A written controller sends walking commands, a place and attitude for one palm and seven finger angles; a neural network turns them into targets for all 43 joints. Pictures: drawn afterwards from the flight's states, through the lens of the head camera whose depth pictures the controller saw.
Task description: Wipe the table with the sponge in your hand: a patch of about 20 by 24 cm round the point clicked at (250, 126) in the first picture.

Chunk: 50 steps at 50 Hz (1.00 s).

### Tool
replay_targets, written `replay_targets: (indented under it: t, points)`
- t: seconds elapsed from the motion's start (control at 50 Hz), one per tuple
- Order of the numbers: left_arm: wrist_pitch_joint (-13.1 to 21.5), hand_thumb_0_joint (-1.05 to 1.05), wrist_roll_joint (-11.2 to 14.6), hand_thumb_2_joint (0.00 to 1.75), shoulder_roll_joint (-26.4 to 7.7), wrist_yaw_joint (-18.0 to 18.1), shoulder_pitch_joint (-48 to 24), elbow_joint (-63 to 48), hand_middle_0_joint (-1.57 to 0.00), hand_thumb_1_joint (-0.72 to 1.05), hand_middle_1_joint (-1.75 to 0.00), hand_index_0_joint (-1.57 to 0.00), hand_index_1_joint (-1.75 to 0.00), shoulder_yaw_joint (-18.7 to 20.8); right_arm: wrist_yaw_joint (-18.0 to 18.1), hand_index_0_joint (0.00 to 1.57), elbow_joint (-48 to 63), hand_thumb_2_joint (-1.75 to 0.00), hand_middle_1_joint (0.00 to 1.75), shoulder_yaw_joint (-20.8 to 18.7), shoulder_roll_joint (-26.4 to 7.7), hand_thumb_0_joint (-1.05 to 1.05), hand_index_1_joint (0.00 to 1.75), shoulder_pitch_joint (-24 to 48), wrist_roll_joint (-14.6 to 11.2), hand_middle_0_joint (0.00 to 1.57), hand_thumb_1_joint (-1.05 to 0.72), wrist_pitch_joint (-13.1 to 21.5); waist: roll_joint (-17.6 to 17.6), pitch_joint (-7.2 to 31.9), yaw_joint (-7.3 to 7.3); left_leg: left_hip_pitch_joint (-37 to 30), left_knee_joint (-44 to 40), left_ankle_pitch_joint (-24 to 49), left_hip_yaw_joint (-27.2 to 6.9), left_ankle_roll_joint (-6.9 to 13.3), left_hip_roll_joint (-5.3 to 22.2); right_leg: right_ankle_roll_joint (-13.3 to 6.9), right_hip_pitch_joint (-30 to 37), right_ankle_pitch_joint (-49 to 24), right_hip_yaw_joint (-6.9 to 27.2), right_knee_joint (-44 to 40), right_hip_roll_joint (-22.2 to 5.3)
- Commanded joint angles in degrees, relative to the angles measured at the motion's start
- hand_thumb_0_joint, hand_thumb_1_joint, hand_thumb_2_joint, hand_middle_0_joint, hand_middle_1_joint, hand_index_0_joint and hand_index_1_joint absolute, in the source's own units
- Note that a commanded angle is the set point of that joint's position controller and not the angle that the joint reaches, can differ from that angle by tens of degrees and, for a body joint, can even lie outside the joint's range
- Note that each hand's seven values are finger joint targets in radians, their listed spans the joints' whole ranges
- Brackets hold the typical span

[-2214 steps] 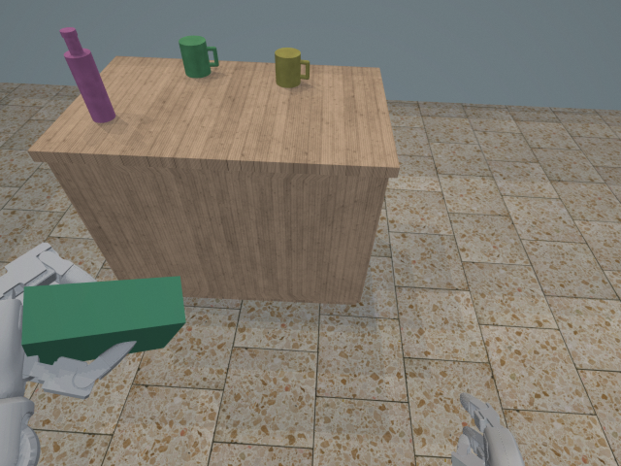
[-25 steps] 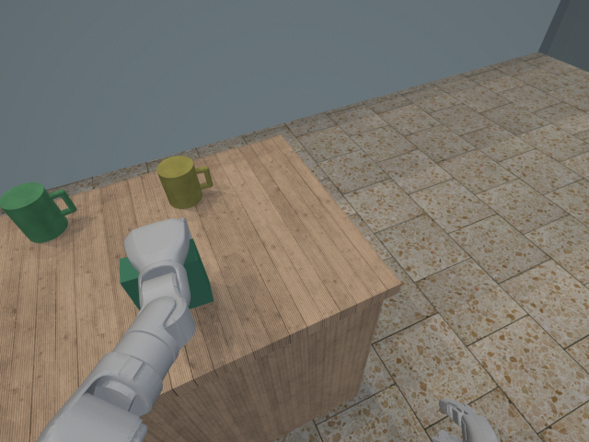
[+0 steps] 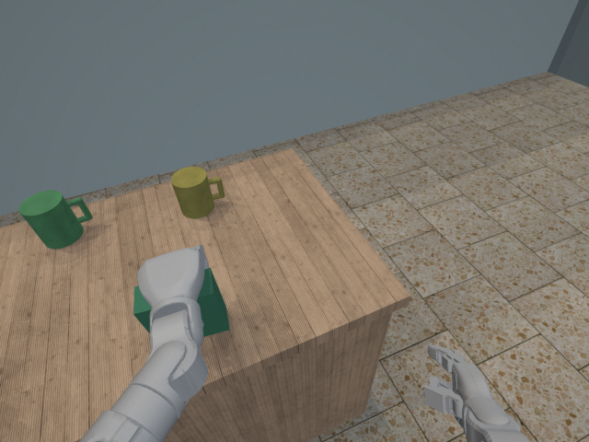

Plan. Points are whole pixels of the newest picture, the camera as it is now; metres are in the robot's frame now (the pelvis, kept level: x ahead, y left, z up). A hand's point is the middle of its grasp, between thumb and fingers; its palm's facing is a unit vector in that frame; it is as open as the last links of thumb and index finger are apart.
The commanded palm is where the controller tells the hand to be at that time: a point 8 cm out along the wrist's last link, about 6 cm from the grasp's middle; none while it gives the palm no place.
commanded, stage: wipe back along the middle lane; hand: left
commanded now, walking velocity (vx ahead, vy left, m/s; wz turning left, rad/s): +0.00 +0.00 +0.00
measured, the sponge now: (188, 315) +0.31 +0.21 -0.02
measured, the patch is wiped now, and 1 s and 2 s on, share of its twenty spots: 0.80 0.85 0.85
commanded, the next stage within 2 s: slide across to the third lane in 0.46 s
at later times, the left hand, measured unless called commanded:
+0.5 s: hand (192, 315) +0.28 +0.19 +0.04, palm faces +0.05 -0.11 -0.99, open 8.8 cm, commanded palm +0.23 +0.17 +0.07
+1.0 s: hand (209, 307) +0.29 +0.16 +0.04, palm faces -0.02 -0.09 -1.00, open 8.8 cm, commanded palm +0.26 +0.13 +0.09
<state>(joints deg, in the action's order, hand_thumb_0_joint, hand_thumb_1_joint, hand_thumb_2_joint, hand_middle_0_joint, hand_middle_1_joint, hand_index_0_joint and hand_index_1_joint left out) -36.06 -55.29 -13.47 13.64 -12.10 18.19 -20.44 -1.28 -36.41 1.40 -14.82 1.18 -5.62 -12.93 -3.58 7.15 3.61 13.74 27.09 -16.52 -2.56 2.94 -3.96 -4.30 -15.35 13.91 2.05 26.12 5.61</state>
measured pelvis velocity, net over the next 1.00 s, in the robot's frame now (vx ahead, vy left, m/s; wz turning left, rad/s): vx -0.01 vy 0.00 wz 0.03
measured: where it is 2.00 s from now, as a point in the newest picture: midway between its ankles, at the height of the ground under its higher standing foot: outside the picture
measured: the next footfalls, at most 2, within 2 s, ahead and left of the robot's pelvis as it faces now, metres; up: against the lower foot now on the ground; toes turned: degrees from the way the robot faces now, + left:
none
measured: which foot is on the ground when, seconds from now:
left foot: down 0.00-1.00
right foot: down 0.00-1.00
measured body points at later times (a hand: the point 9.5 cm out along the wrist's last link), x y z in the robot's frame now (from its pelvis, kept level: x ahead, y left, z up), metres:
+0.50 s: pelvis -0.01 +0.01 +0.00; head -0.04 -0.02 +0.44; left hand +0.27 +0.19 +0.09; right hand +0.23 -0.18 -0.08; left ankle -0.03 +0.09 -0.74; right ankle -0.01 -0.08 -0.74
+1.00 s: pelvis -0.01 +0.00 +0.00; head -0.04 -0.04 +0.44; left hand +0.29 +0.17 +0.09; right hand +0.23 -0.19 -0.09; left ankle -0.03 +0.09 -0.74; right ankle -0.01 -0.08 -0.74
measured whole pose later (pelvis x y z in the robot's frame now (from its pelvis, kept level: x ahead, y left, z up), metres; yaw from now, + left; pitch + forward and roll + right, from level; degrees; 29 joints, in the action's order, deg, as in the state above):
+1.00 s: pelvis -0.01 +0.00 +0.00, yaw +2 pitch +1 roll +0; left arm -39.3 -54.1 -10.4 11.2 -15.9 18.7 -29.4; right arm -3.7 -39.1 1.3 -13.7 0.7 -5.5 -11.2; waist -4.2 6.2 4.9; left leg 14.5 30.3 -16.9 -3.9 2.8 -5.0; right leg -4.5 -16.2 15.5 0.3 30.4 4.6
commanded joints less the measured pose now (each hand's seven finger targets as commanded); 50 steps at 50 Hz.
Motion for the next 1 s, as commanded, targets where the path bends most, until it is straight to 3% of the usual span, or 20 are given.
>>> replay_targets:
  t: [0.0, 0.06, 0.1, 0.16, 0.2, 0.28, 0.3, 0.32, 0.34, 0.36, 0.42, 0.48, 0.56, 0.6, 0.66, 0.72, 0.76, 0.84, 0.9, 0.98]
  points:
    - [-0.8, 0.0, 2.0, 1.3, 0.1, -1.8, -4.9, -6.7, -1.2, 0.1, -1.6, -1.2, -1.6, 0.8, -0.4, 0.2, 9.7, -0.9, 0.3, -1.6, -5.3, 0.0, 0.3, 12.1, -0.1, 0.2, -0.9, 2.6, 8.0, 10.3, 0.4, 0.7, -1.2, 18.5, -0.9, -0.6, 1.4, -0.6, 10.2, -24.9, 3.7, 0.1, -3.4]
    - [-1.2, 0.0, 1.7, 1.3, 2.9, -1.9, -3.9, -8.0, -1.2, 0.1, -1.6, -1.2, -1.6, -2.6, -1.1, 0.2, 10.0, -0.9, 0.3, -1.5, -5.0, 0.0, 0.3, 12.4, -0.1, 0.2, -0.9, 2.4, 8.1, 9.1, 0.01, 0.1, -0.9, 18.2, -1.0, -0.7, 1.7, -0.6, 8.6, -22.8, 2.5, 0.4, -3.3]
    - [-1.6, 0.0, 1.4, 1.3, 1.6, -1.9, -3.7, -8.8, -1.2, 0.1, -1.6, -1.2, -1.6, -1.4, -1.3, 0.2, 10.0, -0.9, 0.3, -1.5, -5.1, 0.0, 0.3, 13.2, -0.1, 0.2, -0.9, 2.2, 6.9, 8.0, 0.45, 0.4, -1.2, 17.3, -1.6, -0.8, 1.9, -1.0, 7.4, -20.4, 2.8, 0.3, -3.0]
    - [-2.2, 0.0, 1.0, 1.3, 4.1, -1.9, -4.3, -8.8, -1.2, 0.1, -1.6, -1.2, -1.6, -4.4, -1.7, 0.2, 9.9, -0.9, 0.3, -1.4, -4.7, 0.0, 0.3, 13.1, -0.1, 0.2, -0.9, 2.1, 6.7, 7.2, -0.12, 0.0, -1.0, 16.3, -1.6, -0.8, 2.1, -0.9, 5.8, -17.6, 1.8, 0.6, -2.8]
    - [-2.5, 0.0, 1.2, 1.3, 2.2, -1.8, -2.9, -9.6, -1.2, 0.1, -1.6, -1.2, -1.6, -2.1, -1.9, 0.2, 10.1, -0.9, 0.3, -1.4, -4.9, 0.0, 0.3, 13.7, -0.1, 0.2, -0.9, 2.1, 6.9, 7.4, 0.7, 0.3, -1.3, 15.8, -2.0, -0.8, 2.3, -1.2, 6.0, -16.6, 2.3, 0.7, -2.5]
    - [-3.0, 0.0, 1.1, 1.3, 5.7, -2.0, -1.7, -10.3, -1.2, 0.1, -1.6, -1.2, -1.6, -6.0, -2.5, 0.2, 10.3, -0.9, 0.3, -1.4, -4.5, 0.0, 0.3, 13.6, -0.2, 0.2, -0.9, 2.1, 8.3, 7.4, 0.29, 0.2, -0.9, 15.1, -1.8, -0.6, 2.4, -0.9, 5.5, -14.9, 1.3, 1.1, -2.5]
    - [-3.0, 0.0, 1.2, 1.3, 3.3, -1.9, -0.8, -11.0, -1.2, 0.1, -1.6, -1.2, -1.6, -3.4, -2.6, 0.2, 10.4, -0.9, 0.3, -1.5, -4.7, 0.0, 0.3, 14.2, -0.2, 0.2, -0.9, 2.1, 8.2, 7.4, 0.97, 0.6, -1.2, 14.6, -2.4, -0.7, 2.6, -1.2, 5.4, -13.8, 2.0, 1.2, -2.2]
    - [-3.2, 0.0, 1.2, 1.3, 5.7, -2.0, -0.6, -11.2, -1.2, 0.1, -1.6, -1.2, -1.6, -6.0, -2.8, 0.2, 10.5, -0.9, 0.3, -1.3, -4.4, 0.0, 0.3, 14.0, -0.1, 0.2, -0.9, 2.1, 8.3, 7.3, 0.54, 0.4, -0.9, 14.9, -2.1, -0.6, 2.5, -1.0, 5.7, -14.2, 1.3, 1.6, -2.4]
    - [-3.4, 0.0, 1.2, 1.3, 4.6, -1.9, -0.7, -11.3, -1.2, 0.1, -1.6, -1.2, -1.6, -5.1, -2.8, 0.2, 10.5, -0.9, 0.3, -1.4, -4.6, 0.0, 0.3, 14.1, -0.3, 0.2, -0.9, 2.1, 8.3, 6.9, 0.65, 0.7, -1.1, 14.1, -2.2, -0.7, 2.6, -1.0, 5.2, -13.1, 1.5, 1.6, -2.3]
    - [-3.6, 0.0, 1.2, 1.3, 6.5, -1.9, -0.7, -11.8, -1.2, 0.1, -1.6, -1.2, -1.6, -7.0, -3.1, 0.2, 10.6, -0.9, 0.3, -1.4, -4.4, 0.0, 0.3, 14.3, -0.3, 0.2, -0.9, 2.2, 7.9, 6.8, 0.5, 0.6, -1.0, 14.2, -2.1, -0.6, 2.5, -1.0, 5.1, -13.0, 1.1, 1.6, -2.3]
    - [-3.9, 0.0, 1.1, 1.3, 5.1, -1.9, 0.0, -11.7, -1.2, 0.1, -1.6, -1.2, -1.6, -5.8, -3.3, 0.2, 10.4, -0.9, 0.3, -1.4, -4.5, 0.0, 0.3, 14.1, -0.3, 0.2, -0.9, 2.3, 8.1, 6.0, 0.67, 0.9, -1.0, 13.8, -2.4, -0.6, 2.7, -1.1, 4.5, -12.2, 1.2, 2.0, -2.1]
    - [-4.4, 0.0, 0.9, 1.3, 4.5, -1.7, -3.1, -10.5, -1.2, 0.1, -1.6, -1.2, -1.6, -5.4, -3.0, 0.2, 9.8, -0.9, 0.3, -1.3, -4.6, 0.0, 0.3, 14.1, -0.4, 0.2, -0.9, 2.3, 7.6, 4.4, 0.29, 1.7, -1.4, 11.1, -2.2, -0.7, 2.6, -1.1, 3.2, -9.2, 1.5, 1.3, -2.1]
    - [-4.6, 0.0, 1.0, 1.3, 4.7, -1.7, -5.1, -9.8, -1.2, 0.1, -1.6, -1.2, -1.6, -5.3, -2.7, 0.2, 9.7, -0.9, 0.3, -1.3, -4.6, 0.0, 0.3, 13.8, -0.3, 0.2, -0.9, 2.6, 7.7, 5.8, 0.38, 1.8, -1.1, 11.1, -2.0, -0.6, 2.4, -1.0, 3.9, -9.6, 1.7, 1.5, -2.2]
    - [-4.2, 0.0, 1.3, 1.3, 4.5, -1.8, -9.6, -11.3, -1.2, 0.1, -1.6, -1.2, -1.6, -5.3, -2.5, 0.2, 9.7, -0.9, 0.3, -1.3, -4.4, 0.0, 0.3, 14.5, -0.3, 0.2, -0.9, 2.7, 6.7, 6.4, 0.13, 1.4, -1.2, 10.4, -2.5, -0.4, 2.5, -1.2, 3.1, -8.3, 2.0, 1.1, -2.0]
    - [-3.6, 0.0, 1.5, 1.3, 7.0, -2.0, -10.1, -10.8, -1.2, 0.1, -1.6, -1.2, -1.6, -7.9, -2.6, 0.2, 9.3, -0.9, 0.3, -1.5, -4.2, 0.0, 0.3, 13.8, -0.2, 0.2, -0.9, 3.2, 7.2, 7.5, -0.4, 0.5, -0.6, 11.7, -2.1, -0.2, 2.3, -0.9, 4.0, -10.3, 1.6, 1.3, -2.4]
    - [-2.3, 0.0, 2.3, 1.3, 6.6, -2.0, -12.5, -12.5, -1.2, 0.1, -1.6, -1.2, -1.6, -7.6, -2.5, 0.2, 9.2, -0.9, 0.3, -1.7, -4.1, 0.0, 0.3, 13.6, -0.1, 0.2, -0.9, 3.8, 7.8, 9.5, -0.54, -0.1, -0.1, 12.4, -2.1, 0.1, 2.0, -0.7, 5.6, -12.4, 2.1, 1.5, -2.6]
    - [-2.0, 0.0, 2.9, 1.3, 7.1, -2.1, -13.1, -11.6, -1.2, 0.1, -1.6, -1.2, -1.6, -8.1, -2.4, 0.2, 8.9, -0.9, 0.3, -1.6, -4.0, 0.0, 0.3, 13.6, -0.2, 0.2, -0.9, 3.9, 9.3, 8.6, -0.85, 0.5, -0.2, 11.9, -1.9, 0.2, 1.9, -0.4, 5.8, -12.8, 2.3, 0.7, -2.9]
    - [-1.1, 0.0, 2.5, 1.3, 7.9, -2.1, -18.6, -10.2, -1.2, 0.1, -1.6, -1.2, -1.6, -9.4, -2.2, 0.2, 7.7, -0.9, 0.3, -1.6, -3.9, 0.0, 0.3, 13.3, -0.3, 0.2, -0.9, 4.6, 7.7, 7.2, -1.64, -0.4, -0.4, 11.0, -2.2, 0.1, 2.0, -0.5, 3.7, -10.8, 1.7, 0.4, -2.8]
    - [-0.4, 0.0, 3.0, 1.3, 8.4, -2.2, -18.9, -10.9, -1.2, 0.1, -1.6, -1.2, -1.6, -9.2, -2.5, 0.2, 8.1, -0.9, 0.3, -1.6, -3.7, 0.0, 0.3, 13.6, -0.4, 0.2, -0.9, 4.9, 8.3, 9.0, -0.92, -0.5, -0.4, 12.6, -2.6, 0.1, 1.9, -0.6, 4.9, -12.9, 1.7, 0.9, -2.8]
    - [0.0, 0.0, 2.7, 1.3, 10.8, -1.5, -21.5, -7.6, -1.2, 0.1, -1.6, -1.2, -1.6, -11.2, -2.8, 0.2, 6.9, -0.9, 0.3, -1.8, -3.6, 0.0, 0.3, 12.6, -0.2, 0.2, -0.9, 5.0, 8.9, 9.3, -1.47, -0.5, 0.6, 12.8, -1.9, 0.1, 1.6, -0.3, 4.6, -14.5, 1.1, 1.1, -3.2]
